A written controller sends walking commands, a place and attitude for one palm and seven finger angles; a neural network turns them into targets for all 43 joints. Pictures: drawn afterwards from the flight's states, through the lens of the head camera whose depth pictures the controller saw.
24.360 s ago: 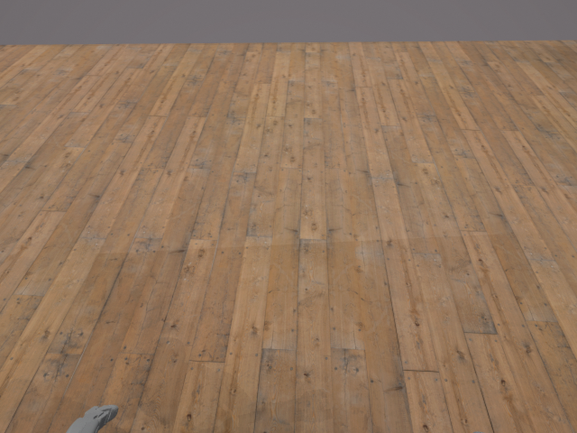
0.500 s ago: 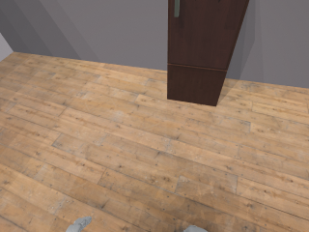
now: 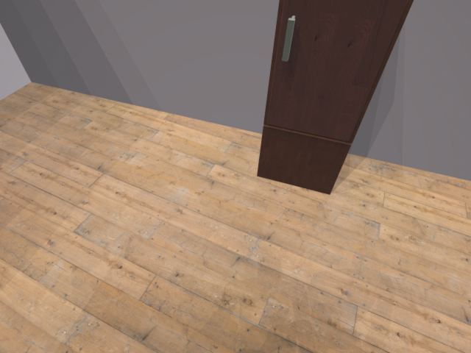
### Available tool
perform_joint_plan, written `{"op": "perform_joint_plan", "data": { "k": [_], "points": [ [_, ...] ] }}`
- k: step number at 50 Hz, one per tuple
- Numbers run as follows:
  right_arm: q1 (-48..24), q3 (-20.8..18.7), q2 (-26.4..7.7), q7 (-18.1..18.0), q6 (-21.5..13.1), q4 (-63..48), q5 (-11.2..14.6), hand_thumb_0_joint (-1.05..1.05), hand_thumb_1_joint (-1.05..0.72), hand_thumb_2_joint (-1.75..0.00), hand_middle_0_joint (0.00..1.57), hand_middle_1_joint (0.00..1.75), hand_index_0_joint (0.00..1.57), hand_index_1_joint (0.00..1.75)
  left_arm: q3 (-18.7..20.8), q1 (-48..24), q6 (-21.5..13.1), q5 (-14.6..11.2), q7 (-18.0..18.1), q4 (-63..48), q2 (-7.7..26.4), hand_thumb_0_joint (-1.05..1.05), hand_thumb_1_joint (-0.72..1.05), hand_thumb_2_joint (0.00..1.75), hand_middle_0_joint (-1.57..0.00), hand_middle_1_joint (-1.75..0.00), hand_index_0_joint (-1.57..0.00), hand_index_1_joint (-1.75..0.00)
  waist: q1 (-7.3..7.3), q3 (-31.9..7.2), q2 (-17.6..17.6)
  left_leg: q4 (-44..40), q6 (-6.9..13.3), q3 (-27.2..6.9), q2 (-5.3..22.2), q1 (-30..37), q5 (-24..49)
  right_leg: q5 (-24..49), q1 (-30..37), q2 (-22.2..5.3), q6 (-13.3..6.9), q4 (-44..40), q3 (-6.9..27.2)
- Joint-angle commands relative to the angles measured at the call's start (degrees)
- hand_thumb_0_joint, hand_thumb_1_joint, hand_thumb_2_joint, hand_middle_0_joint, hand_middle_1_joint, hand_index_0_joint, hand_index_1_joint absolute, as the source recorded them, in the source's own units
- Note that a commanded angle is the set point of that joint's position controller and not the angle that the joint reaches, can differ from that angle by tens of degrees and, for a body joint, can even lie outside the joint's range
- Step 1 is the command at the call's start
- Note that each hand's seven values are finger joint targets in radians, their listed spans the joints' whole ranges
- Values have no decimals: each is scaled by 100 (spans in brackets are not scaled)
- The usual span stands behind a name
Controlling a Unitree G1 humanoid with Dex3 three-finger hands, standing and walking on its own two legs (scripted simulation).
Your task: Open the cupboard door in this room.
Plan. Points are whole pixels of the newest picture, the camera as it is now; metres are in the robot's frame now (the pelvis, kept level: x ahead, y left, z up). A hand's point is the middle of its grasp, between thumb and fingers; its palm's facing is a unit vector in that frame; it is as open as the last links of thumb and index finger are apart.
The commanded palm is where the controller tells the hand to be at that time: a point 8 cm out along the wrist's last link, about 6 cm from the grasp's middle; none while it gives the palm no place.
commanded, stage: stand and wait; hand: left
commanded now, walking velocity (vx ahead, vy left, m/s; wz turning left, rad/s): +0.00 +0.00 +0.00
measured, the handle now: (289, 38) +1.17 -0.13 +0.06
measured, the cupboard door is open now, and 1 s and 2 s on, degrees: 0 0 0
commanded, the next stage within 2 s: look at it before walking up in 0.40 s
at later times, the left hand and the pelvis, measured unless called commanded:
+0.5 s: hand out of the picture +0.00 +0.14 -0.18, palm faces +0.04 -0.98 -0.18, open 7.3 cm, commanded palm none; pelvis +0.02 -0.02 +0.00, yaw +0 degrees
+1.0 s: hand out of the picture -0.01 +0.16 -0.18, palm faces +0.03 -0.98 -0.18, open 7.3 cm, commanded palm none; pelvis +0.00 -0.01 +0.00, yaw +0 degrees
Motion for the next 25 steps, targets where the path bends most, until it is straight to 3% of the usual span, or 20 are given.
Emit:
{"op": "perform_joint_plan", "data": {
  "k": [1,3,4,5,7,10,12,25],
  "points": [
    [243,-101,-690,-62,-147,-118,63,0,-90,-90,20,30,20,30,-76,304,-241,-82,44,-121,160,0,90,90,-20,-30,-20,-30,37,67,393,35,337,-507,855,156,2335,1392,463,-156,79,-1445,185],
    [248,-62,-483,-42,-168,-173,114,0,-90,-90,20,30,20,30,-77,556,-276,-85,131,14,421,0,90,90,-20,-30,-20,-30,5,-146,-155,192,56,-246,527,-399,1574,3110,1223,-690,-108,-1275,671],
    [233,-56,-440,-16,-166,-150,121,0,-90,-90,20,30,20,30,-97,532,-268,-94,141,44,495,0,90,90,-20,-30,-20,-30,-32,-85,-60,40,-11,-213,442,-444,1065,3218,1201,-838,-146,-1227,607],
    [192,-45,-408,-28,-116,-112,94,0,-90,-90,20,30,20,30,-83,480,-281,-107,147,76,486,0,90,90,-20,-30,-20,-30,-43,-18,-551,33,-84,-215,432,-396,922,3086,1057,-779,-227,-1247,703],
    [210,-43,-433,-32,-76,-45,87,0,-90,-90,20,30,20,30,-114,416,-277,-118,171,92,409,0,90,90,-20,-30,-20,-30,-74,108,-801,19,-111,-192,443,-187,949,2911,790,-705,-242,-1383,637],
    [250,-12,-416,-55,-106,76,91,0,-90,-90,20,30,20,30,-148,442,-263,-117,205,78,283,0,90,90,-20,-30,-20,-30,-73,67,-195,-79,-42,-281,571,68,1737,2993,766,-543,-171,-1238,518],
    [228,-13,-404,-59,-78,100,105,0,-90,-90,20,30,20,30,-150,459,-232,-117,226,85,274,0,90,90,-20,-30,-20,-30,-63,178,6,-87,-41,-270,581,56,1674,2686,737,-505,-165,-1295,507],
    [138,7,-394,-70,-22,122,97,0,-90,-90,20,30,20,30,-157,430,-186,-104,231,67,306,0,90,90,-20,-30,-20,-30,-49,480,149,-306,-43,-260,581,-66,1108,2107,719,-471,-171,-1594,530]
  ]
}}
